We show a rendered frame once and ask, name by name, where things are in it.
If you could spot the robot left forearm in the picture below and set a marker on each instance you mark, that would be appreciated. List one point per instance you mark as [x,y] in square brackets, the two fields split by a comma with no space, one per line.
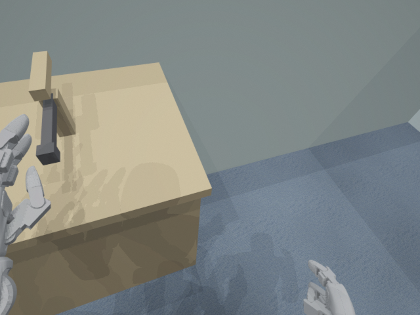
[8,290]

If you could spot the right robot hand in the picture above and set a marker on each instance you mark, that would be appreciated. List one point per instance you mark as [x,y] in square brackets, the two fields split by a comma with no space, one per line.
[334,300]

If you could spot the tap lever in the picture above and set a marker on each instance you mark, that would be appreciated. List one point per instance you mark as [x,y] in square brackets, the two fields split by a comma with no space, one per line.
[47,152]

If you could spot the counter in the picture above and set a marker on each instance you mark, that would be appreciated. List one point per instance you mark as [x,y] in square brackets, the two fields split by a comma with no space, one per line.
[125,196]

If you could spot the left robot hand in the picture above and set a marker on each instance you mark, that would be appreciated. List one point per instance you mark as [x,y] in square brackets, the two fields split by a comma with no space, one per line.
[13,147]

